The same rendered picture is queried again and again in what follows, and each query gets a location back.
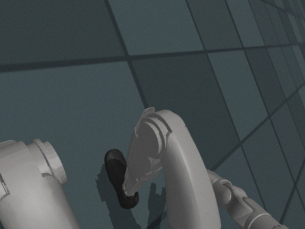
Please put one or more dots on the right robot arm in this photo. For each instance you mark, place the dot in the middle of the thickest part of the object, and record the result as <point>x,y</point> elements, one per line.
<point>246,213</point>

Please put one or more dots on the right robot hand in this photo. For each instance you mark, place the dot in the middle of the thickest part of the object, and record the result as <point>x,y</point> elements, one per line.
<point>213,176</point>

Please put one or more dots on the right robot foot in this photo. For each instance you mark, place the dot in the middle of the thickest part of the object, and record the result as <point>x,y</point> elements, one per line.
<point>115,165</point>

